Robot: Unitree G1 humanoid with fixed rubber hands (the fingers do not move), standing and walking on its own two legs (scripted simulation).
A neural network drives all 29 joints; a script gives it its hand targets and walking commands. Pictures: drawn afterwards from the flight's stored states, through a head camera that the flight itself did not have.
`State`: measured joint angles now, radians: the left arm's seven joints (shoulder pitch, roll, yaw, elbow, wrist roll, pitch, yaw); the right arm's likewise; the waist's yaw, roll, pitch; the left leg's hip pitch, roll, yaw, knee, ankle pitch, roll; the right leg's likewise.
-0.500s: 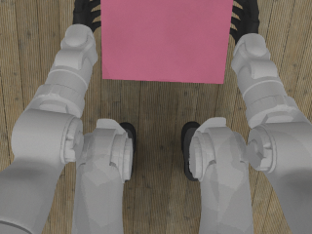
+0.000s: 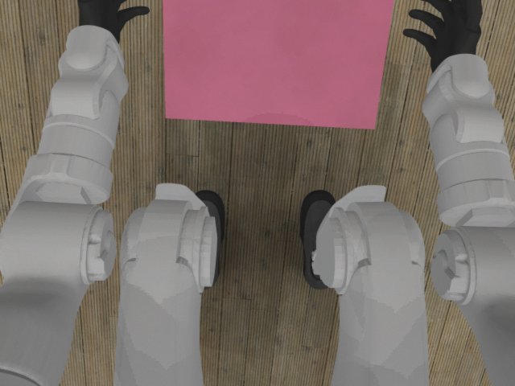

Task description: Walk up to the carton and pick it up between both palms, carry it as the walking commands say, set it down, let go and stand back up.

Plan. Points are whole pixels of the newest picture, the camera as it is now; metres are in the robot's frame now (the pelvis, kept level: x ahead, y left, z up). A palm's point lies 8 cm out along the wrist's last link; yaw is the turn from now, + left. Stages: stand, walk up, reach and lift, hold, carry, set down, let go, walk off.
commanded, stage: set down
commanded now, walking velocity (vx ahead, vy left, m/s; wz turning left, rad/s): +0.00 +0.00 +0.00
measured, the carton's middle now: (271, 47) +0.50 -0.01 -0.26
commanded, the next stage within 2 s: let go in 1.24 s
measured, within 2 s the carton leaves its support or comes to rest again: neither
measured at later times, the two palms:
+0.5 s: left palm out of the picture +0.52 +0.20 -0.04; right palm out of the picture +0.49 -0.23 -0.04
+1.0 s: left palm out of the picture +0.52 +0.20 +0.13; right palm out of the picture +0.50 -0.23 +0.12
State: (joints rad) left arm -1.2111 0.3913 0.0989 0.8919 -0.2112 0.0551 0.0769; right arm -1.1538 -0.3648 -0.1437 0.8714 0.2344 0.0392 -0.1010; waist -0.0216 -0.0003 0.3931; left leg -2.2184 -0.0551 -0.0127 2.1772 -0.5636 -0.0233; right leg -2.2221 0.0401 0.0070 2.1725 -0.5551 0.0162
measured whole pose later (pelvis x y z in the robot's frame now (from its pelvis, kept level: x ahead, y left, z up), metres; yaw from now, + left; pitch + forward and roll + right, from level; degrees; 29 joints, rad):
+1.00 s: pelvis +0.04 +0.00 +0.23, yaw +0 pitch +46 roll +0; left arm -0.91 0.28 0.23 0.79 -0.05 0.16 -0.03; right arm -0.87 -0.26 -0.28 0.76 0.08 0.15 -0.01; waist -0.02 0.02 -0.13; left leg -1.72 -0.04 -0.03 1.34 -0.42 -0.01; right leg -1.72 0.03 0.03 1.34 -0.41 0.01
